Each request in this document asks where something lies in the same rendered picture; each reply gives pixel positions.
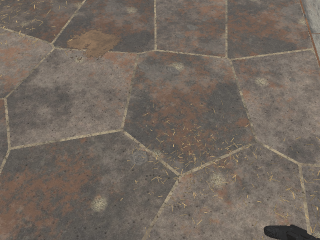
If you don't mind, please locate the robot right hand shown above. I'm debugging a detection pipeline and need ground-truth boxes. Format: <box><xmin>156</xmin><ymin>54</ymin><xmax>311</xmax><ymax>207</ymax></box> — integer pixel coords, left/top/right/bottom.
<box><xmin>264</xmin><ymin>224</ymin><xmax>320</xmax><ymax>240</ymax></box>

